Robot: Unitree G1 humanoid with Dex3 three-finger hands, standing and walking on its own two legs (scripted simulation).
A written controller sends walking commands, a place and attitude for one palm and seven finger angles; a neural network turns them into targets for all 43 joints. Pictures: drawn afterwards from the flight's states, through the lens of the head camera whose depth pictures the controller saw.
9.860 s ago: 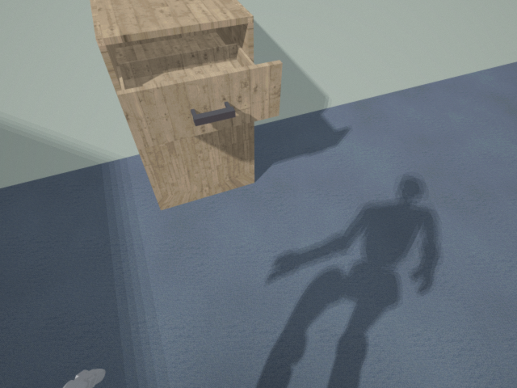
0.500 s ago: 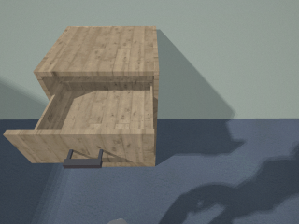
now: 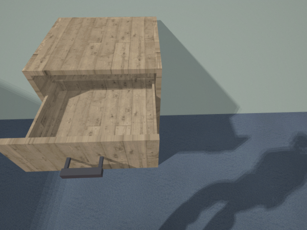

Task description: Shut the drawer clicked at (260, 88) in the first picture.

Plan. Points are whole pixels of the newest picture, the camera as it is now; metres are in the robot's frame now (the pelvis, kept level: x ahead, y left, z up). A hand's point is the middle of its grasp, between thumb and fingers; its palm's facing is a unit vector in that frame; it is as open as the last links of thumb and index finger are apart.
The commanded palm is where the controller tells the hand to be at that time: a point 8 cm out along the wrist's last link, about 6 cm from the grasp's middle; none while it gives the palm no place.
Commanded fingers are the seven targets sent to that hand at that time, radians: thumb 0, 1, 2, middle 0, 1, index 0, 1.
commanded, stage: come to a stop and stand still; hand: left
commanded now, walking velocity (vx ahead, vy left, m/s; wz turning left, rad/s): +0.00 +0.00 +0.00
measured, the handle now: (83, 166) +0.29 +0.24 -0.05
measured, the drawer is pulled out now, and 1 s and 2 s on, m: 0.29 0.29 0.29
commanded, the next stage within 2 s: look again from close up in 1.18 s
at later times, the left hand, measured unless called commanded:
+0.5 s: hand out of the picture +0.03 +0.22 -0.18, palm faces +0.03 -0.98 -0.19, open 7.3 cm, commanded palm none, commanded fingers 0.00 0.90 0.90 -0.20 -0.30 -0.20 -0.30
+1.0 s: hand out of the picture -0.02 +0.24 -0.18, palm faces +0.03 -0.99 -0.14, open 7.3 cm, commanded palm none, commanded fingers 0.00 0.90 0.90 -0.20 -0.30 -0.20 -0.30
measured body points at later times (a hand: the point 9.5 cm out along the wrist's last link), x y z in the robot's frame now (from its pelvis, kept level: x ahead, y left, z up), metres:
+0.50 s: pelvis -0.01 +0.04 +0.00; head -0.01 +0.05 +0.45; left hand +0.03 +0.27 -0.16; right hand -0.03 -0.17 -0.16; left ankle +0.02 +0.14 -0.74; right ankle +0.00 -0.06 -0.74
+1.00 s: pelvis +0.01 +0.08 +0.00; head +0.02 +0.11 +0.45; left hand -0.02 +0.29 -0.17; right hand +0.03 -0.15 -0.15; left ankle +0.02 +0.14 -0.74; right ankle +0.00 -0.06 -0.74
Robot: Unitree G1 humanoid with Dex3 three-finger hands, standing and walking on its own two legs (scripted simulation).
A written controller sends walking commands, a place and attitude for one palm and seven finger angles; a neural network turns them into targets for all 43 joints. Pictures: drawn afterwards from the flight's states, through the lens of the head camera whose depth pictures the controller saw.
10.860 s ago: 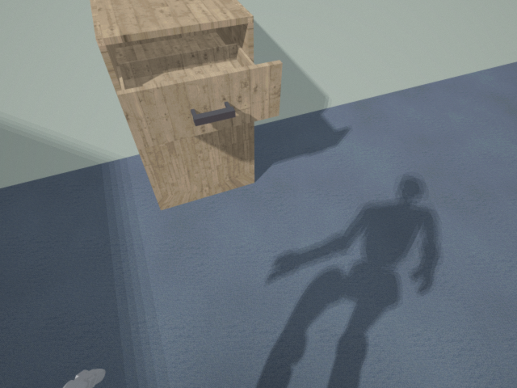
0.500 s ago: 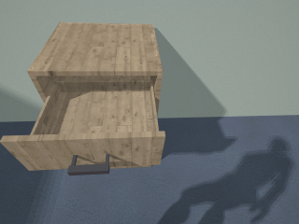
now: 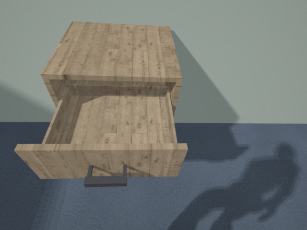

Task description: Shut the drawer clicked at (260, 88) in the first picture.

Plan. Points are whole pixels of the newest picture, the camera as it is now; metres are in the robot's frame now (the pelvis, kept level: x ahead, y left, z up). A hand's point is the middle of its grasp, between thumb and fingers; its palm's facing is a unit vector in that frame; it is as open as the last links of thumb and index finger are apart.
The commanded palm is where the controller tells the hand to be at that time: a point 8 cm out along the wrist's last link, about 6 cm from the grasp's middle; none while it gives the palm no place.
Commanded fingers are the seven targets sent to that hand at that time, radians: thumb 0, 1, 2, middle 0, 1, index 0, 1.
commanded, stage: come to a stop and stand still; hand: left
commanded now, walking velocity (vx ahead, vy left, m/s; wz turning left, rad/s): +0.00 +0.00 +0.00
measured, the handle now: (107, 174) +0.27 +0.16 -0.06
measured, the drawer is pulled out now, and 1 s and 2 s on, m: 0.29 0.29 0.28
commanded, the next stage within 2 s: look again from close up in 0.18 s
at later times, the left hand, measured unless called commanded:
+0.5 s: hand out of the picture +0.00 +0.16 -0.18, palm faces +0.01 -0.98 -0.17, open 7.3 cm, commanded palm none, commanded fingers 0.00 0.90 0.90 -0.20 -0.30 -0.20 -0.30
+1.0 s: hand out of the picture +0.08 +0.16 -0.11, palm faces +0.21 -0.94 -0.29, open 7.1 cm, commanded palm +0.09 +0.18 -0.06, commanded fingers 0.00 0.90 0.90 -0.34 -0.45 -0.34 -0.45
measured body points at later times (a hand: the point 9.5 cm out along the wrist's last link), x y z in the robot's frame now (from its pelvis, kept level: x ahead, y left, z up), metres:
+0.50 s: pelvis +0.00 -0.01 +0.00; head +0.01 +0.00 +0.45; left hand +0.00 +0.21 -0.16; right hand -0.01 -0.22 -0.16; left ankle +0.00 +0.05 -0.74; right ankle -0.02 -0.15 -0.74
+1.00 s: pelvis +0.00 -0.04 +0.00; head +0.01 -0.04 +0.45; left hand +0.07 +0.21 -0.09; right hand +0.03 -0.27 -0.15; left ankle +0.00 +0.05 -0.74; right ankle -0.02 -0.15 -0.74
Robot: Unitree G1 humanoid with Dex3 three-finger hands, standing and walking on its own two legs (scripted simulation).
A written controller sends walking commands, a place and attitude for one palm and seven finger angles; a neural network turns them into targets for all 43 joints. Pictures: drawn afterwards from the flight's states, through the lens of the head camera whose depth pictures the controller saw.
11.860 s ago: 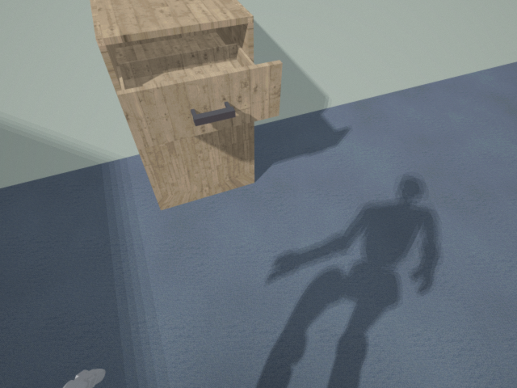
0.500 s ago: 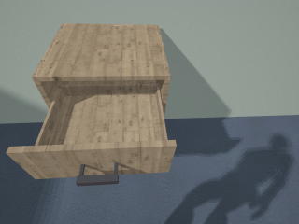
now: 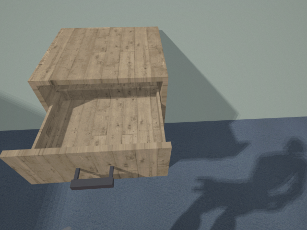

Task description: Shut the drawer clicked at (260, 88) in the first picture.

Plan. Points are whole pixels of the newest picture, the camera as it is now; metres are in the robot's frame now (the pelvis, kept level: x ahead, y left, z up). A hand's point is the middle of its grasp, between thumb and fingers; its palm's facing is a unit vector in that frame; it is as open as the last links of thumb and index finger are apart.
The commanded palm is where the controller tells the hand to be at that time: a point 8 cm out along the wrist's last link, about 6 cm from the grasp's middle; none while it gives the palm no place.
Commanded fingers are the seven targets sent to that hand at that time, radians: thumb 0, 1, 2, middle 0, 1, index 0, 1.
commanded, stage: raise the hand and make a fist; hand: left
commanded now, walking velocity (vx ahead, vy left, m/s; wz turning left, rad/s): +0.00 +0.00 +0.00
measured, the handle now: (93, 176) +0.27 +0.20 -0.05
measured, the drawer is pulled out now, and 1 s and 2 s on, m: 0.29 0.28 0.28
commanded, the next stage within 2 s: bring the fist close to the handle in 1.78 s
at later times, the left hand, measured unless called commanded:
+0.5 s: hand (97, 228) +0.14 +0.14 -0.03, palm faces +0.17 -0.98 -0.07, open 5.0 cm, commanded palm +0.09 +0.21 -0.02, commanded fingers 0.00 0.90 0.90 -0.84 -0.99 -0.84 -0.99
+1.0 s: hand out of the picture +0.12 +0.15 +0.01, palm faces +0.13 -0.99 -0.03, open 3.1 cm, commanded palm +0.07 +0.21 +0.02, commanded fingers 0.00 0.90 0.90 -1.34 -1.53 -1.34 -1.53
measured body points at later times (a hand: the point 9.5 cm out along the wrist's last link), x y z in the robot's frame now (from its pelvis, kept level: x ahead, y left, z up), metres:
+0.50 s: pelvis -0.03 -0.05 -0.08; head +0.03 -0.06 +0.37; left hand +0.12 +0.20 -0.02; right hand +0.22 -0.25 -0.15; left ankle +0.00 +0.09 -0.74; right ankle -0.02 -0.11 -0.74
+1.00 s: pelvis -0.03 -0.03 -0.06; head +0.01 -0.03 +0.39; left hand +0.10 +0.21 +0.02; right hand +0.17 -0.27 -0.12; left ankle +0.00 +0.09 -0.74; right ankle -0.02 -0.11 -0.74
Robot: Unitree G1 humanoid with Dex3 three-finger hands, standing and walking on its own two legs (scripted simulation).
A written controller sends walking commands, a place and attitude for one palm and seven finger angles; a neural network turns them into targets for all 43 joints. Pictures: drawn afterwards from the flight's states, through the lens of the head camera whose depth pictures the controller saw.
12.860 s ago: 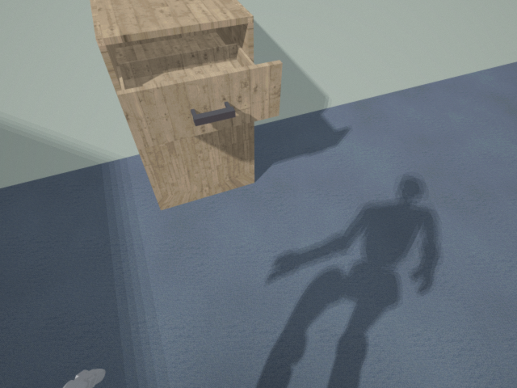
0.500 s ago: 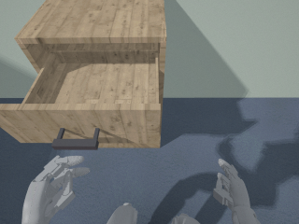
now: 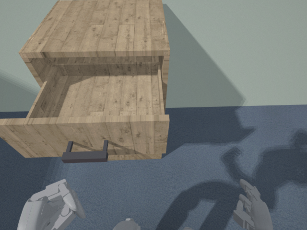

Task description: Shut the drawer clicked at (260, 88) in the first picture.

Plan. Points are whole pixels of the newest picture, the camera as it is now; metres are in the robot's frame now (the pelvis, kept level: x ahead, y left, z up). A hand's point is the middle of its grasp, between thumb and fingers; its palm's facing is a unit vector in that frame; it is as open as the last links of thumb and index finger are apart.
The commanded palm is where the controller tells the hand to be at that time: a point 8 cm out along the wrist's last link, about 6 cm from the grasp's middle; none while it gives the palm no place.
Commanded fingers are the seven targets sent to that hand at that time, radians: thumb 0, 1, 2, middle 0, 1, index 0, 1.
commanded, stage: raise the hand and make a fist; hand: left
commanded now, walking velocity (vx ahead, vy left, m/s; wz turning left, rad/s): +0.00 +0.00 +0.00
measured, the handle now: (86, 150) +0.32 +0.21 +0.01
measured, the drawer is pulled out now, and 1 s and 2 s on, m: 0.28 0.28 0.28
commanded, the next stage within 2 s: bring the fist close to the handle in 0.78 s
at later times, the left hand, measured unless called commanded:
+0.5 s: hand (70, 205) +0.16 +0.17 +0.10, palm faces +0.10 -0.99 -0.02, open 3.3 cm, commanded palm +0.10 +0.22 +0.11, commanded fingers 0.00 0.90 0.90 -1.40 -1.60 -1.40 -1.60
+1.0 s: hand (73, 211) +0.15 +0.17 +0.09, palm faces +0.13 -0.99 -0.06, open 3.3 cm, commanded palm +0.11 +0.22 +0.09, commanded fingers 0.00 0.90 0.90 -1.40 -1.60 -1.40 -1.60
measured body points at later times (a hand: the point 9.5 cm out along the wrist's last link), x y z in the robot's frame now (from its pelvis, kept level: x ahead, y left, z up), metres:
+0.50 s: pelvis +0.02 +0.03 +0.01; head +0.04 +0.02 +0.46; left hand +0.15 +0.22 +0.11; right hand +0.22 -0.18 -0.05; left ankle +0.03 +0.11 -0.68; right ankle +0.01 -0.08 -0.68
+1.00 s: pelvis +0.02 +0.01 +0.00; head +0.04 +0.00 +0.45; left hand +0.14 +0.22 +0.10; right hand +0.22 -0.21 -0.06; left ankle +0.03 +0.11 -0.68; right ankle +0.01 -0.08 -0.68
